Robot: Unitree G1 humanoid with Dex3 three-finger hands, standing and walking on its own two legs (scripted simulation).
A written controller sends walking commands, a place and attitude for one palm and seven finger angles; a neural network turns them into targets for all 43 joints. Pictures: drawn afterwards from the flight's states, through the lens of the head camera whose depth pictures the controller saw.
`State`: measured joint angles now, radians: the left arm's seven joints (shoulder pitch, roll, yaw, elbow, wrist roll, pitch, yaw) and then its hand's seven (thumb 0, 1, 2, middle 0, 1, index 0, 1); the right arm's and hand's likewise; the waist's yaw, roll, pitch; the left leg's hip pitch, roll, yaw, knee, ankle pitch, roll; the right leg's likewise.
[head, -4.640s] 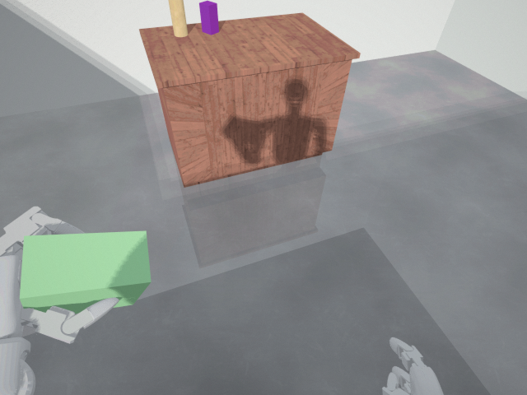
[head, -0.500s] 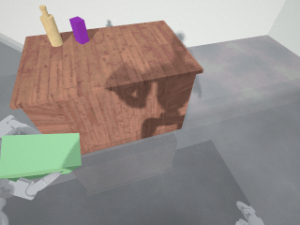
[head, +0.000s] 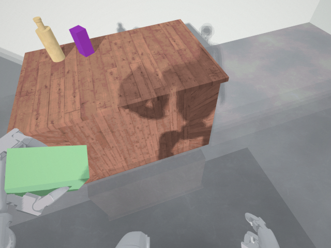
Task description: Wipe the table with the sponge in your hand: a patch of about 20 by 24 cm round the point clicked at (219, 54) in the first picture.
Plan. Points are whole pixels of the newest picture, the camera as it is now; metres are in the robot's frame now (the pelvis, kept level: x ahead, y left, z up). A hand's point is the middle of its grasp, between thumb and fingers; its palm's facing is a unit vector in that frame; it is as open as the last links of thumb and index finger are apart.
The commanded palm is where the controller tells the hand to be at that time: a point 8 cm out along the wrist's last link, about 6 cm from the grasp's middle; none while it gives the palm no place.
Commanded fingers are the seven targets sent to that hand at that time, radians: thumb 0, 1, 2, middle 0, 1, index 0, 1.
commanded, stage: take the last steps up to it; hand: left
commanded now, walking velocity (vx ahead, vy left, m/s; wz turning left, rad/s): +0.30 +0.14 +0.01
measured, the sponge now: (59, 171) +0.23 +0.21 +0.14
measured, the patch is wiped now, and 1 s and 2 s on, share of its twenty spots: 0.00 0.00 0.00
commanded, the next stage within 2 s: come to a stop and stand still in 1.96 s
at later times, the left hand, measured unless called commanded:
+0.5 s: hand (38, 111) +0.35 +0.28 +0.18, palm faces +0.35 -0.84 -0.41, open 10.0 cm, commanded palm +0.29 +0.33 +0.18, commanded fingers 0.00 0.10 1.30 -1.20 -1.60 -1.20 -1.60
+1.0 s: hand (62, 85) +0.42 +0.25 +0.18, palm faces +0.31 -0.82 -0.47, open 10.0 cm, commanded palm +0.37 +0.31 +0.18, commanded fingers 0.00 0.10 1.30 -1.20 -1.60 -1.20 -1.60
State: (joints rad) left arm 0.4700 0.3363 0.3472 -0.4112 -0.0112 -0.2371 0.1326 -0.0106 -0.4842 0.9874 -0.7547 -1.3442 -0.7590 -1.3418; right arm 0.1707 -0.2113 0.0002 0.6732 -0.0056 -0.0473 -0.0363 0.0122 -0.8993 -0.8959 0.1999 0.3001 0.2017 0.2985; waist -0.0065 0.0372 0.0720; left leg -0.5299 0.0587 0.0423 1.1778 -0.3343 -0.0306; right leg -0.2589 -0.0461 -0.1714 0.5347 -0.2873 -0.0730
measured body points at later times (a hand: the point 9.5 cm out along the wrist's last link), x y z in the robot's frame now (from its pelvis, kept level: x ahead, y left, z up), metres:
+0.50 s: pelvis +0.12 +0.05 +0.00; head +0.14 +0.06 +0.45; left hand +0.32 +0.32 +0.20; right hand +0.28 -0.16 -0.08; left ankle +0.13 +0.16 -0.74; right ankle +0.11 -0.06 -0.67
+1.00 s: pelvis +0.20 +0.04 +0.00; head +0.24 +0.04 +0.45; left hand +0.40 +0.30 +0.20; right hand +0.36 -0.24 -0.08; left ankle +0.27 +0.18 -0.71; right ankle +0.20 -0.05 -0.74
